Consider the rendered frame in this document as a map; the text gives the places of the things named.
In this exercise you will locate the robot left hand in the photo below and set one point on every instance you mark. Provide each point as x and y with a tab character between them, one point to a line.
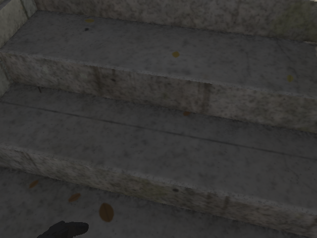
65	230

